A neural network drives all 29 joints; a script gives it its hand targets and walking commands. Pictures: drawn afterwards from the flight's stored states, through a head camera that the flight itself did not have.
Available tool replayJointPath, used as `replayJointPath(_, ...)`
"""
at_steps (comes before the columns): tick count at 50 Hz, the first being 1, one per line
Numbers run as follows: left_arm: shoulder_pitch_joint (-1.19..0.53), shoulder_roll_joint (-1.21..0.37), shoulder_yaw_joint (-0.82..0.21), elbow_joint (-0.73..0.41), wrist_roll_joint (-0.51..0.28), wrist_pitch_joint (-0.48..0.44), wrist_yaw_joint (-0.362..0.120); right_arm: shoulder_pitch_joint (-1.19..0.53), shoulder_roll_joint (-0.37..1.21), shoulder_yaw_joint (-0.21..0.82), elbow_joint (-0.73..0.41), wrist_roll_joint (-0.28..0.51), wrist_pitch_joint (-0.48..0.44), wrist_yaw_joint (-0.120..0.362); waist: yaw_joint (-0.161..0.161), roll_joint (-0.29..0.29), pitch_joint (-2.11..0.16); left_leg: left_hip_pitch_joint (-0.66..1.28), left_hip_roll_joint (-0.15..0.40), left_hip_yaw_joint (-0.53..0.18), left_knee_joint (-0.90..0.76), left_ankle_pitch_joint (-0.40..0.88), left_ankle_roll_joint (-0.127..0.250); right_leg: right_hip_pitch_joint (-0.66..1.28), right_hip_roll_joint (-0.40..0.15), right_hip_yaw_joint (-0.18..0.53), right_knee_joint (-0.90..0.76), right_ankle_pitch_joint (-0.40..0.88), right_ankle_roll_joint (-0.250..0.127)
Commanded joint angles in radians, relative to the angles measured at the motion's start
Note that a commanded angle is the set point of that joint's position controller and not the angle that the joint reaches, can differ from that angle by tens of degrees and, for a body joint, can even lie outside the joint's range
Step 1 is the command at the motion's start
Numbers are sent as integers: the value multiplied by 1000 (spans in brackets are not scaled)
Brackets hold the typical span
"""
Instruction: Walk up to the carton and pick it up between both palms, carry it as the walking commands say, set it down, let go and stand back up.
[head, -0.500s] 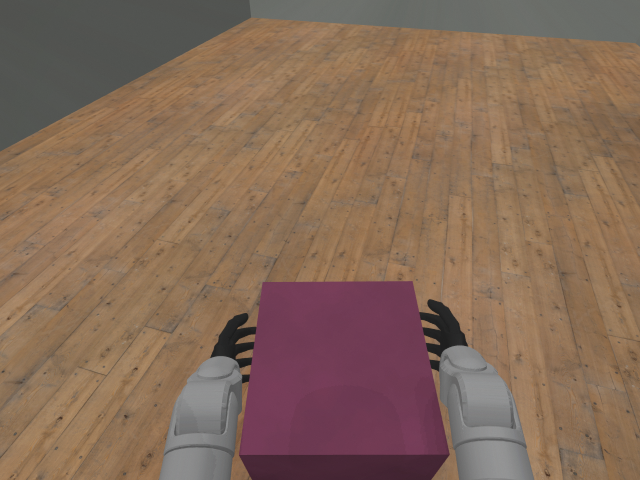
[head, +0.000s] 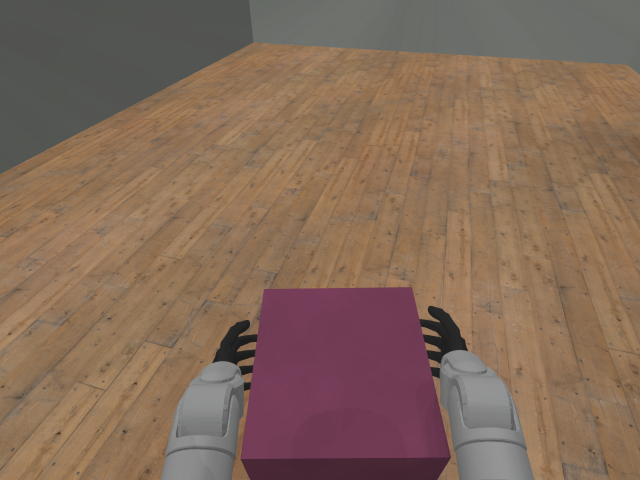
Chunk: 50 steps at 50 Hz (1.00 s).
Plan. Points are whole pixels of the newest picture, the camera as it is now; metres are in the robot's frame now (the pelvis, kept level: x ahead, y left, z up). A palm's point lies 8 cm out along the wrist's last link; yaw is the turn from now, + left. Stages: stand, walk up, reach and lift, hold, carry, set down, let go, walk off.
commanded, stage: hold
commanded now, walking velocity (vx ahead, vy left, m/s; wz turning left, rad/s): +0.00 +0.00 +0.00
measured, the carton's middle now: (339, 405) +0.26 -0.01 -0.03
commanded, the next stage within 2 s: carry in 0.12 s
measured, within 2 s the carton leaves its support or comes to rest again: neither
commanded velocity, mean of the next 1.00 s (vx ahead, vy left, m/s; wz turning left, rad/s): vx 0.46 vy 0.00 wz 0.00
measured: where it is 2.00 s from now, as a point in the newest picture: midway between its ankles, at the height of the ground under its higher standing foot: (322, 353)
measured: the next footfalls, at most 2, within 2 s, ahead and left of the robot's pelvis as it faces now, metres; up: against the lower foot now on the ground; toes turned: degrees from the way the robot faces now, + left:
right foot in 0.70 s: +0.17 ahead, -0.13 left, +0.00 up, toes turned -10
left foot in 0.92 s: +0.28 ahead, +0.09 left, +0.00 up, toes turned +9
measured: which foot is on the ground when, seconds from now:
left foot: down 0.00-0.78, up 0.80-0.90, down 0.92-1.00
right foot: down 0.00-0.54, up 0.56-0.68, down 0.70-0.96, up 0.98-1.00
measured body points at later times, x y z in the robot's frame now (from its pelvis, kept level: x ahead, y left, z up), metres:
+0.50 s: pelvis +0.06 -0.01 -0.01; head -0.02 +0.00 +0.44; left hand +0.34 +0.11 +0.07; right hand +0.34 -0.18 +0.09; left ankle +0.06 +0.09 -0.74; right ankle +0.04 -0.14 -0.74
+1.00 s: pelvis +0.27 +0.01 -0.01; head +0.24 +0.03 +0.44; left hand +0.55 +0.15 +0.06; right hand +0.55 -0.15 +0.08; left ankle +0.24 +0.08 -0.74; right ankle +0.15 -0.11 -0.71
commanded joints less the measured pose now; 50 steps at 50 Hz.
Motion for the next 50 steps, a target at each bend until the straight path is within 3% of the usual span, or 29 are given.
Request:
replayJointPath(1, -644, -938, -516, -158, -263, -89, -252, -525, 972, 583, -43, 279, -17, 249, 22, -8, -246, -86, -61, -1, -129, 75, 17, 101, 75, -19, -67, 74, -19)
replayJointPath(3, -694, -940, -533, -235, -269, -96, -256, -517, 1004, 594, -43, 287, -19, 250, 26, 18, -311, -56, -62, -1, -125, 98, 26, 127, 64, -10, -70, 115, -20)
replayJointPath(4, -627, -929, -508, -168, -250, -91, -258, -520, 991, 599, -71, 272, -20, 251, 14, -50, -293, -74, -64, -6, -130, 108, 23, 121, 72, -14, -68, 121, -14)
replayJointPath(5, -681, -950, -528, -189, -263, -93, -257, -513, 991, 582, -20, 271, -15, 252, 5, 14, -283, -41, -65, -6, -123, 87, 19, 86, 66, -11, -75, 99, -19)
replayJointPath(6, -734, -919, -542, -167, -273, -94, -260, -528, 982, 589, -7, 260, -15, 255, 6, -58, -444, -83, 105, 26, -11, 28, 17, -50, -130, 35, -30, 26, -47)
replayJointPath(7, -762, -921, -548, -166, -296, -87, -263, -568, 987, 599, -1, 293, -14, 255, 2, -52, -399, -92, 91, 14, -14, -111, 20, -116, -144, 92, -88, -208, -62)
replayJointPath(9, -833, -922, -553, -182, -294, -78, -263, -643, 986, 604, -3, 304, -4, 255, 4, -95, -365, -174, 81, 5, -54, -368, 35, -193, -123, 92, -108, -479, -77)
replayJointPath(10, -806, -953, -565, -143, -304, -59, -259, -640, 1013, 608, 12, 310, 9, 249, 0, -35, -339, -191, 98, -18, -78, -405, 43, -250, -100, 63, -62, -488, -73)
replayJointPath(11, -804, -971, -597, -175, -325, -48, -258, -633, 981, 612, -26, 322, 13, 245, -3, 60, -346, -201, 150, -87, -151, -452, 57, -280, -62, -1, 37, -412, -48)
replayJointPath(14, -832, -986, -627, -220, -389, 17, -253, -658, 999, 659, -72, 367, 73, 230, -4, 157, -307, -182, 274, -253, -240, -448, 116, -381, -20, -106, 171, -249, -44)
replayJointPath(17, -806, -991, -668, -283, -445, 101, -235, -615, 975, 688, -146, 399, 159, 210, 6, 87, -341, -318, 206, -127, -169, -364, 71, -192, -27, -91, 34, -247, -65)
replayJointPath(19, -740, -928, -644, -292, -435, 160, -220, -609, 973, 703, -201, 427, 222, 202, 16, -159, -358, -509, 73, 95, 171, -226, 5, -36, -206, 227, -150, -341, -137)
replayJointPath(20, -712, -898, -646, -335, -440, 186, -206, -601, 979, 723, -229, 473, 258, 203, 19, -249, -368, -655, 44, 159, 267, -239, -10, 102, -295, 371, -181, -229, -193)
replayJointPath(22, -657, -902, -638, -390, -433, 239, -173, -672, 977, 764, -325, 554, 305, 199, 22, -229, -351, -699, 70, 160, 283, -270, 4, 126, -358, 431, -207, -62, -235)
replayJointPath(26, -709, -891, -690, -618, -482, 322, -144, -539, 987, 753, -351, 596, 397, 192, -4, -126, -393, -185, 61, 220, -74, -16, 10, -183, -189, 48, -140, -133, -102)
replayJointPath(27, -648, -880, -697, -591, -483, 345, -141, -504, 973, 746, -360, 585, 406, 189, -15, -24, -413, -59, 156, 86, -166, -73, 39, -266, -120, -66, 6, -142, -64)
replayJointPath(28, -679, -903, -726, -626, -511, 359, -146, -482, 945, 715, -354, 574, 410, 184, -16, 240, -392, 103, 313, -164, -222, -102, 102, -475, -58, -162, 199, -152, -29)
replayJointPath(30, -588, -890, -732, -560, -537, 400, -166, -453, 900, 727, -418, 563, 435, 161, -22, 239, -319, 248, 451, -325, -196, 230, 199, -745, -48, -182, 228, -269, -40)
replayJointPath(33, -585, -906, -724, -600, -578, 414, -173, -483, 942, 751, -523, 575, 455, 152, -30, 184, -385, 183, 385, -105, -137, 296, 150, -547, -22, -222, 29, -167, -42)
replayJointPath(36, -604, -929, -721, -630, -553, 424, -170, -477, 927, 740, -516, 559, 475, 169, -8, 120, -407, -190, 247, 126, -63, 39, 55, -96, -43, -234, -7, -53, -68)
replayJointPath(37, -549, -918, -712, -587, -519, 432, -165, -457, 925, 743, -488, 548, 485, 175, 6, 60, -430, -319, 191, 185, 64, 47, 32, 66, -87, -155, -27, -107, -98)
replayJointPath(39, -531, -931, -691, -526, -488, 428, -151, -566, 950, 786, -524, 602, 503, 193, 28, -270, -429, -736, 78, 256, 421, -75, -17, 375, -334, 283, -114, 54, -257)
replayJointPath(41, -550, -917, -678, -570, -484, 420, -146, -576, 923, 772, -523, 627, 499, 200, 35, -207, -396, -903, 99, 179, 482, -333, -1, 430, -442, 355, -141, 309, -317)
replayJointPath(43, -640, -929, -731, -694, -522, 410, -141, -543, 962, 766, -503, 640, 486, 197, 26, -85, -432, -764, 109, 183, 292, -299, -6, 350, -423, 208, -147, 285, -244)
replayJointPath(46, -592, -915, -730, -705, -516, 407, -145, -538, 969, 782, -581, 637, 465, 184, -15, -139, -426, -158, 25, 310, -116, 88, 6, -3, -252, -137, -7, 394, -88)
replayJointPath(47, -516, -891, -705, -673, -505, 419, -154, -410, 955, 754, -504, 597, 472, 184, -27, -62, -479, 104, 78, 252, -94, 117, 29, -179, -176, -242, 151, 325, -36)
replayJointPath(48, -611, -897, -735, -680, -535, 433, -176, -429, 942, 731, -476, 561, 463, 176, -37, 251, -469, 260, 298, -141, -157, 229, 120, -455, -74, -294, 426, 107, 13)
replayJointPath(49, -574, -889, -742, -643, -553, 444, -182, -362, 942, 720, -440, 542, 468, 172, -39, 367, -451, 440, 429, -309, -145, 498, 176, -738, -17, -237, 535, -298, -4)
replayJointPath(50, -563, -896, -764, -648, -577, 440, -191, -365, 928, 726, -492, 550, 466, 167, -46, 253, -432, 462, 459, -316, -103, 654, 237, -834, -54, -156, 608, -352, -23)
